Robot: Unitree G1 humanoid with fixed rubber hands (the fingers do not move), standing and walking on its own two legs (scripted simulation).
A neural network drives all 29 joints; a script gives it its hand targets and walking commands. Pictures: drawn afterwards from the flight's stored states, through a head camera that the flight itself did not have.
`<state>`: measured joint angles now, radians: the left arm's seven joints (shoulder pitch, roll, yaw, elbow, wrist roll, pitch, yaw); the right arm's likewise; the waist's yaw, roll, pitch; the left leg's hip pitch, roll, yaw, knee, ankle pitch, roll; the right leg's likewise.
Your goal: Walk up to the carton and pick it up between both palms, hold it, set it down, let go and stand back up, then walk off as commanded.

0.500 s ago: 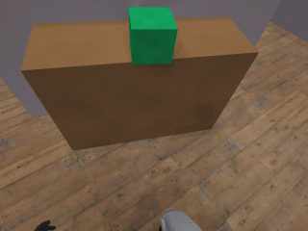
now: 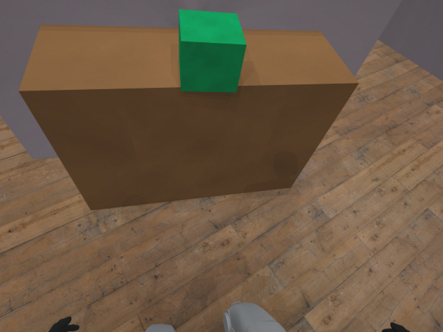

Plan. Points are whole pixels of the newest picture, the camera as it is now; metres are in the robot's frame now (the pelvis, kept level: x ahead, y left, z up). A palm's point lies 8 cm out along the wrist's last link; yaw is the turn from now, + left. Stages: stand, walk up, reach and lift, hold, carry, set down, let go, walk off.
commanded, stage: walk off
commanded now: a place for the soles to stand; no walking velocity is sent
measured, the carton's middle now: (208, 52) +0.82 +0.03 +0.02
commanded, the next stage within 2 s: stand in 0.22 s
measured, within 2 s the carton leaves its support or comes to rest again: neither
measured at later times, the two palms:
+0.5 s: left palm out of the picture +0.10 +0.29 -0.07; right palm out of the picture +0.07 -0.34 -0.11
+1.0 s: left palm out of the picture +0.08 +0.29 -0.09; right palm out of the picture +0.08 -0.33 -0.08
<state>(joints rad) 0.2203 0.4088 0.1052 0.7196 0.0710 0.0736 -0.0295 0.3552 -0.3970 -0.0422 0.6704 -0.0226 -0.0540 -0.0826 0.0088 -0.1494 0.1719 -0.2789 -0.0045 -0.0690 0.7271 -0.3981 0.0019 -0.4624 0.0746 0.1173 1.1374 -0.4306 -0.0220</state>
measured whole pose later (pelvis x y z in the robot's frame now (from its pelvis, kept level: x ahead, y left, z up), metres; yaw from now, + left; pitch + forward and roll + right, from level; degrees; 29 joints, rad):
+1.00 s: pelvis -0.01 -0.03 +0.00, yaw -1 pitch -4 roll +0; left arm 0.22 0.41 0.08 0.79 0.07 0.00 -0.01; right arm 0.29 -0.39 -0.02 0.68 -0.02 -0.04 -0.01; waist 0.01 -0.01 0.18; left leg -0.28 -0.02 -0.07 0.73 -0.38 -0.01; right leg -0.33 0.04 0.09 0.70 -0.31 -0.01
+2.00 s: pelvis -0.01 -0.03 +0.00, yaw -1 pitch -4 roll +0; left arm 0.22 0.41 0.08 0.83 0.07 0.00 -0.01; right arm 0.28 -0.39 -0.02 0.68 -0.02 -0.04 -0.01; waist 0.01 -0.01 0.15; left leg -0.28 -0.02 -0.07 0.73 -0.37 -0.01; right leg -0.33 0.04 0.09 0.70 -0.30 0.00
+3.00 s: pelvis -0.01 -0.03 +0.00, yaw -1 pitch -5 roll -1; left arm 0.22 0.41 0.08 0.84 0.07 0.00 -0.01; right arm 0.28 -0.39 -0.02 0.68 -0.02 -0.04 -0.01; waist 0.01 0.00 0.15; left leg -0.28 -0.02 -0.07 0.73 -0.37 -0.01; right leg -0.32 0.04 0.09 0.69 -0.30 0.00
